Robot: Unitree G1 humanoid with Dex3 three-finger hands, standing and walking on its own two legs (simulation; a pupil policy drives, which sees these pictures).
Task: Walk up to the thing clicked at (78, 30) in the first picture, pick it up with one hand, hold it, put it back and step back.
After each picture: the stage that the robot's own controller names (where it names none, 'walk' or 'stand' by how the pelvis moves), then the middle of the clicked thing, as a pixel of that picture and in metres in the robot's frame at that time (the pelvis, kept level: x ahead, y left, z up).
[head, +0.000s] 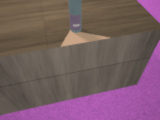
stand; (75, 11) +0.84 +0.06 +0.00
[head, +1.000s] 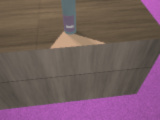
rise first; (69, 11) +0.77 +0.12 +0.03
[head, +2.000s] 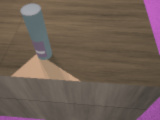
stand; (38, 35) +0.54 +0.23 +0.03
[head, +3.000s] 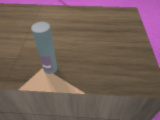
stand; (46, 50) +0.53 +0.19 +0.01
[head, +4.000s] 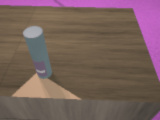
stand; (39, 55) +0.50 +0.20 +0.00
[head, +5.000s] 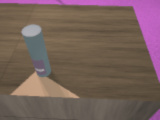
stand; (38, 53) +0.50 +0.21 +0.00
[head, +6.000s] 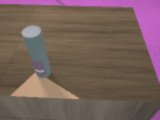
stand; (38, 54) +0.50 +0.21 +0.00
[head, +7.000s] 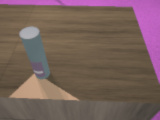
stand; (37, 55) +0.49 +0.22 +0.00
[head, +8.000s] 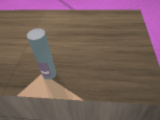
rise first; (43, 56) +0.50 +0.22 +0.00
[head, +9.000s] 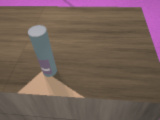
go down; (44, 53) +0.51 +0.22 +0.00
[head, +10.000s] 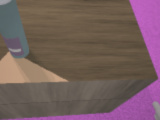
go down; (11, 29) +0.51 +0.20 +0.05
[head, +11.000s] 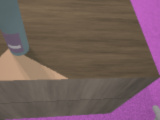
approach; (11, 25) +0.51 +0.21 +0.07
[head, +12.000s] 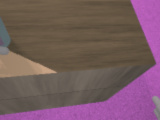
close in; out of the picture +0.51 +0.23 +0.10
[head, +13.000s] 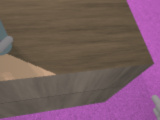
lift; out of the picture +0.50 +0.22 +0.10
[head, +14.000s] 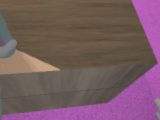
lift; out of the picture +0.48 +0.22 +0.10
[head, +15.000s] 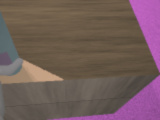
lift; out of the picture +0.43 +0.22 +0.11
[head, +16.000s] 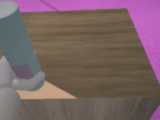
hold; (20, 54) +0.32 +0.17 +0.22
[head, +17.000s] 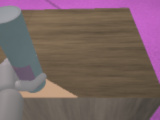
hold; (22, 56) +0.33 +0.18 +0.20
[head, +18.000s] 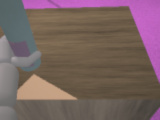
crouch; (19, 33) +0.40 +0.19 +0.22
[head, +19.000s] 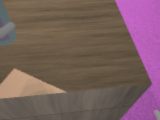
lower; out of the picture +0.50 +0.23 +0.22
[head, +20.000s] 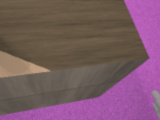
lower; out of the picture +0.53 +0.24 +0.11
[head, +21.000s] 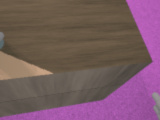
lower; out of the picture +0.51 +0.23 +0.10
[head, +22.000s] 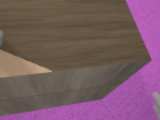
lower; out of the picture +0.51 +0.23 +0.11
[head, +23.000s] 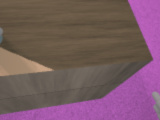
lower; out of the picture +0.52 +0.23 +0.11
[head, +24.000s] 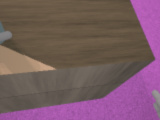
open; out of the picture +0.52 +0.22 +0.11
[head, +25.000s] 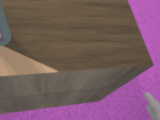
sink last; out of the picture +0.52 +0.22 +0.10
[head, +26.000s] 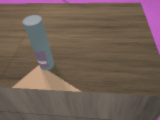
sink last; (40, 45) +0.53 +0.23 +0.06
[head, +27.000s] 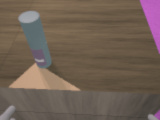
stand; (37, 43) +0.51 +0.22 +0.05
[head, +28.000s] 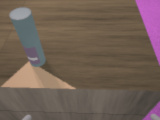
stand; (30, 40) +0.51 +0.23 +0.06
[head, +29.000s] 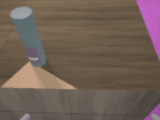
stand; (31, 40) +0.51 +0.22 +0.06
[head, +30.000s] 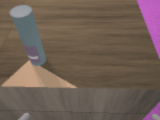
stand; (31, 39) +0.51 +0.22 +0.07
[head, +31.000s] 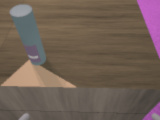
stand; (31, 38) +0.51 +0.22 +0.07
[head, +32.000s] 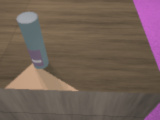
stand; (35, 43) +0.51 +0.22 +0.04
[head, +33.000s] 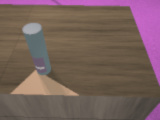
walk; (38, 51) +0.52 +0.21 +0.00
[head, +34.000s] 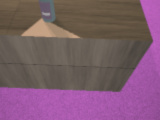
walk; out of the picture +0.76 +0.21 +0.02
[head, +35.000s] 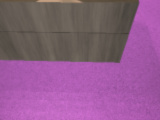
stand; out of the picture +1.11 +0.22 +0.03
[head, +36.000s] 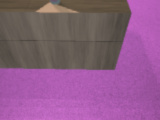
stand; out of the picture +1.13 +0.23 +0.01
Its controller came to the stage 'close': yes
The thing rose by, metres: 0.21
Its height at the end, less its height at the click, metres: +0.00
